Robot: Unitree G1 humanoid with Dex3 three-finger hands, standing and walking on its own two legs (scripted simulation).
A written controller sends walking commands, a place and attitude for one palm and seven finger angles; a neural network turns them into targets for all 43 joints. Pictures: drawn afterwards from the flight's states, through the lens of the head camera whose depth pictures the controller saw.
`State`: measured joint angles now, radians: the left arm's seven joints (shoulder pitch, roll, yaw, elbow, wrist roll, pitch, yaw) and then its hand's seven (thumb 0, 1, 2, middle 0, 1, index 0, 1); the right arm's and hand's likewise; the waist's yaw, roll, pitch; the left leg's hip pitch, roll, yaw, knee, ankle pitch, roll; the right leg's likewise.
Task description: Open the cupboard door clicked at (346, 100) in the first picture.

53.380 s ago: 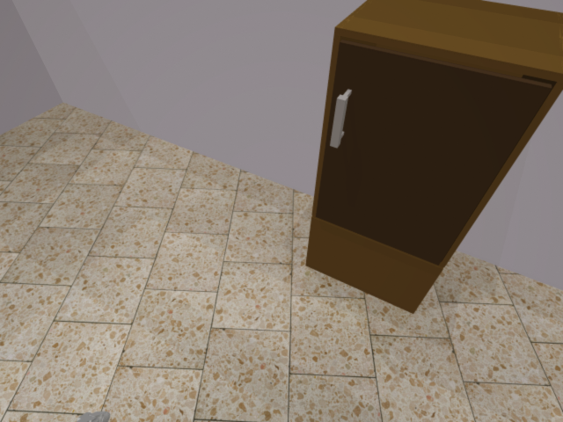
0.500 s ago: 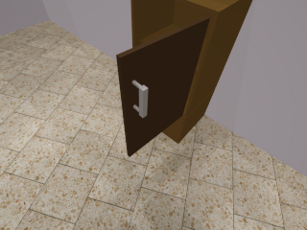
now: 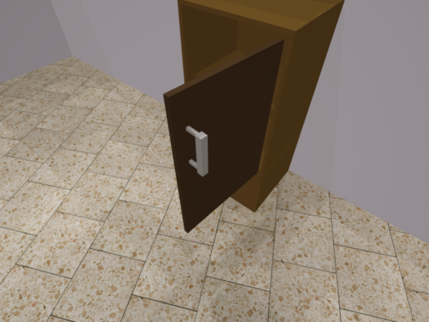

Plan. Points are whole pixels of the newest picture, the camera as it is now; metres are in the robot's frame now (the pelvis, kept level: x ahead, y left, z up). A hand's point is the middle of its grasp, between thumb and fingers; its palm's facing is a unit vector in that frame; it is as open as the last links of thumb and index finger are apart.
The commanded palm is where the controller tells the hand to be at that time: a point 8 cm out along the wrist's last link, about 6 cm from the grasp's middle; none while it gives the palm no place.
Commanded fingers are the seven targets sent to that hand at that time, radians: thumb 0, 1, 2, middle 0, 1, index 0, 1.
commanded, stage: let the arm hang, fingers relaxed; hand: left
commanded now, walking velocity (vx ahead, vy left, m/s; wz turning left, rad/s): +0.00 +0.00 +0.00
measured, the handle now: (196, 151) +0.52 +0.08 +0.00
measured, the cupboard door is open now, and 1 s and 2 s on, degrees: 84 84 84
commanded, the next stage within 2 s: look to check the result in 0.22 s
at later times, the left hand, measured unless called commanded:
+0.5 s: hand out of the picture -0.03 +0.16 -0.17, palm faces +0.05 -0.98 -0.17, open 7.3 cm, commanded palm none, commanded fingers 0.00 0.90 0.90 -0.20 -0.30 -0.20 -0.30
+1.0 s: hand out of the picture +0.01 +0.14 -0.17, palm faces +0.05 -0.99 -0.15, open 7.3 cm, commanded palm none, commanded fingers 0.00 0.90 0.90 -0.20 -0.30 -0.20 -0.30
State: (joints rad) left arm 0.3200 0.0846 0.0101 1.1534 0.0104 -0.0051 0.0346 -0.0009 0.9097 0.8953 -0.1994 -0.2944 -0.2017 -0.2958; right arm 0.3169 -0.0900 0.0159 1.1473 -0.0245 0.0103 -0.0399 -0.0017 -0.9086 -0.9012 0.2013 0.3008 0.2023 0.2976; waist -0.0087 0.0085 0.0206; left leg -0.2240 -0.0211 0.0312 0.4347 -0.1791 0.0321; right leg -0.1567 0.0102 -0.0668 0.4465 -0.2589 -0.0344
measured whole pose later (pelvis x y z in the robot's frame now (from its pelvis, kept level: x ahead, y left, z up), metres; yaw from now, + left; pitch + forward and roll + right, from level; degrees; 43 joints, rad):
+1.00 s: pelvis +0.03 -0.01 +0.00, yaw +0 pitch -2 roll +0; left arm 0.31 0.10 0.01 1.16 0.01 -0.02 0.04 0.00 0.91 0.90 -0.20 -0.29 -0.20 -0.30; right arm 0.28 -0.12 0.02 1.16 -0.02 0.00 -0.05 0.00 -0.91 -0.90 0.20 0.30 0.20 0.30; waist -0.01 0.00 0.04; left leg -0.17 -0.02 0.03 0.40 -0.20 0.02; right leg -0.10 0.02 -0.07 0.40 -0.28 -0.04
